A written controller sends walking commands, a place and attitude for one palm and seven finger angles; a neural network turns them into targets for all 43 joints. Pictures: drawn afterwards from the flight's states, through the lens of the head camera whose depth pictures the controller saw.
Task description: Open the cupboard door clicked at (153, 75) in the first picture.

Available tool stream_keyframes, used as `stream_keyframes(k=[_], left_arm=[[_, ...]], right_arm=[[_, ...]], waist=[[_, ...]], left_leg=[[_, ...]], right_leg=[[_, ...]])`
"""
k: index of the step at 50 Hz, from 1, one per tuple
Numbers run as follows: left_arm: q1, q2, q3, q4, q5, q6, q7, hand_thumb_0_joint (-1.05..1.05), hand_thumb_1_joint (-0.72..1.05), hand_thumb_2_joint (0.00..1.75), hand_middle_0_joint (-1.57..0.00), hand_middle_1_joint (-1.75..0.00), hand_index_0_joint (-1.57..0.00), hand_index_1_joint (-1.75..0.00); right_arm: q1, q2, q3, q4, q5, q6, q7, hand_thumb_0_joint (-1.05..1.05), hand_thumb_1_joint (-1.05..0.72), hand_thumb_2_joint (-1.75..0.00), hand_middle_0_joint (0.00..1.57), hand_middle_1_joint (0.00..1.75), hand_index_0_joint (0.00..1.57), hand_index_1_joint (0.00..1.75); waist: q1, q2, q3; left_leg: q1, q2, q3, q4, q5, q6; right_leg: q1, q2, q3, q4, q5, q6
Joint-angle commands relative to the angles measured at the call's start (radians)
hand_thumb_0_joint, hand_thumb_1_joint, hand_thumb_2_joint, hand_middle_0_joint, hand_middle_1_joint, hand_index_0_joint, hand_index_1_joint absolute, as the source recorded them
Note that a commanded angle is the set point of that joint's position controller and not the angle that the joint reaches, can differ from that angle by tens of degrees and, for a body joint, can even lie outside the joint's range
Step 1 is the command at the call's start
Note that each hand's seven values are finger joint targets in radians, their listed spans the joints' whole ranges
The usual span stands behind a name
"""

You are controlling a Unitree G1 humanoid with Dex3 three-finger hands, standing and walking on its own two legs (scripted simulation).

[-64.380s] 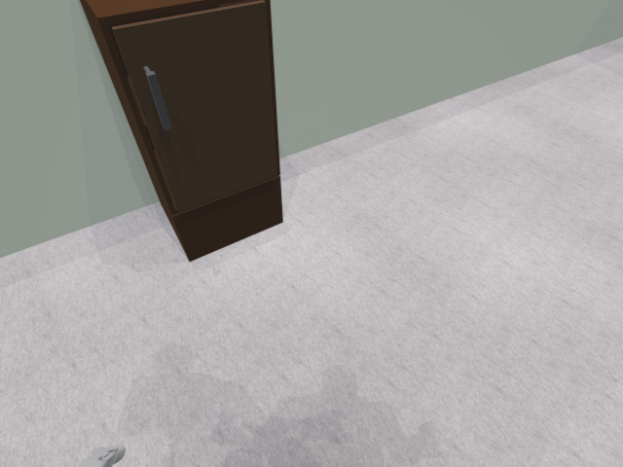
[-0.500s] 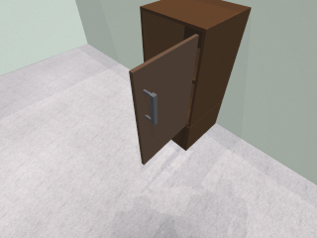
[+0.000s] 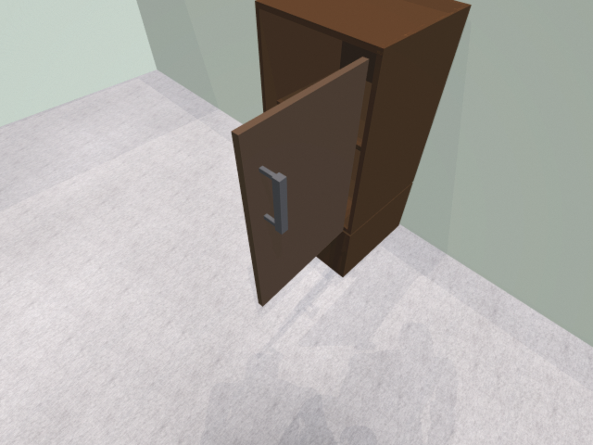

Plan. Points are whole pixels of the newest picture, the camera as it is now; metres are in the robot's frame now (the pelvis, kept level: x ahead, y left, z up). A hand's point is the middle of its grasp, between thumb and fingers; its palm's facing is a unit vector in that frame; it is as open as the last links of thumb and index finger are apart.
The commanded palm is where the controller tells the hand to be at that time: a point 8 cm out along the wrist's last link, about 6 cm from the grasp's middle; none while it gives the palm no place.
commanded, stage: look to check the result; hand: left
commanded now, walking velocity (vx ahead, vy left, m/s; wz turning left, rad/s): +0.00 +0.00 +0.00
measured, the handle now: (273, 200) +0.57 +0.08 -0.05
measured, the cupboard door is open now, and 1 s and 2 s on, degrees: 93 93 93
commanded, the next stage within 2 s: stand and wait in 0.34 s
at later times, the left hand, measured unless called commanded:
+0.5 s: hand out of the picture -0.03 +0.14 -0.18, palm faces +0.07 -0.98 -0.17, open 7.4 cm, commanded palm none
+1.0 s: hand out of the picture -0.02 +0.14 -0.18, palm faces +0.06 -0.98 -0.18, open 7.4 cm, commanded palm none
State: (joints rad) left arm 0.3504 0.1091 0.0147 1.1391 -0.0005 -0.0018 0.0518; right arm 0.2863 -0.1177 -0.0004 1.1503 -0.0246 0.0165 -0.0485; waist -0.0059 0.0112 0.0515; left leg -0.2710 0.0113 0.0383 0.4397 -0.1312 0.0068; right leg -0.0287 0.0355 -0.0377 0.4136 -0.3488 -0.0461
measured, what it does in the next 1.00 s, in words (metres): stands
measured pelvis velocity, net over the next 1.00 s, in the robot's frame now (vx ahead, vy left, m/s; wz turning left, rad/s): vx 0.02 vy -0.02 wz -0.01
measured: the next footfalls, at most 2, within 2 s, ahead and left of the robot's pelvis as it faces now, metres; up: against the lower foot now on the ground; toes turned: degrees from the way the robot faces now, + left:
none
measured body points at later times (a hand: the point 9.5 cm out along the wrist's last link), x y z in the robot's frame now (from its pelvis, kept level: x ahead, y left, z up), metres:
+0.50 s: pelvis +0.01 -0.01 +0.00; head +0.02 -0.02 +0.45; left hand -0.03 +0.19 -0.16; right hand +0.00 -0.23 -0.17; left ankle +0.07 +0.12 -0.74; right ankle -0.08 -0.09 -0.74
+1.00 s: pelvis +0.02 -0.02 +0.00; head +0.03 -0.02 +0.45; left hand -0.03 +0.19 -0.16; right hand +0.01 -0.23 -0.17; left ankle +0.07 +0.12 -0.74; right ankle -0.08 -0.09 -0.74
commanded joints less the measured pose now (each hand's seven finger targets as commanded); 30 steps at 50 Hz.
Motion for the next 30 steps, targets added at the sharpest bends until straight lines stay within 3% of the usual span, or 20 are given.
stream_keyframes(k=[1,17,26,30], left_arm=[[0.110,0.074,0.009,-0.001,0.004,-0.011,0.002,0.00,0.90,0.90,-0.20,-0.30,-0.20,-0.30],[0.111,0.081,0.005,0.006,0.005,-0.010,0.001,0.00,0.90,0.90,-0.20,-0.30,-0.20,-0.30],[0.117,0.082,0.009,0.005,0.005,-0.012,0.005,0.00,0.90,0.90,-0.20,-0.30,-0.20,-0.30],[0.114,0.080,0.008,0.006,0.004,-0.011,0.004,0.00,0.90,0.90,-0.20,-0.30,-0.20,-0.30]], right_arm=[[0.054,-0.082,-0.017,-0.021,0.006,-0.007,-0.001,0.00,-0.90,-0.90,0.20,0.30,0.20,0.30],[0.038,-0.088,-0.013,-0.013,0.005,-0.007,-0.002,0.00,-0.90,-0.90,0.20,0.30,0.20,0.30],[0.038,-0.089,-0.013,-0.016,0.007,-0.010,-0.006,0.00,-0.90,-0.90,0.20,0.30,0.20,0.30],[0.041,-0.087,-0.013,-0.012,0.006,-0.009,-0.007,0.00,-0.90,-0.90,0.20,0.30,0.20,0.30]], waist=[[0.004,-0.025,0.062],[0.002,-0.017,0.070],[0.008,-0.034,0.040],[0.006,-0.023,0.054]], left_leg=[[0.122,0.087,-0.089,-0.035,0.098,0.034],[0.129,0.087,-0.084,-0.034,0.105,0.031],[0.138,0.084,-0.070,-0.011,0.150,0.032],[0.137,0.086,-0.066,-0.014,0.151,0.030]], right_leg=[[-0.195,-0.121,0.091,-0.121,0.180,-0.005],[-0.179,-0.126,0.092,-0.128,0.213,0.000],[-0.141,-0.130,0.093,-0.119,0.342,0.018],[-0.144,-0.129,0.094,-0.117,0.339,0.012]])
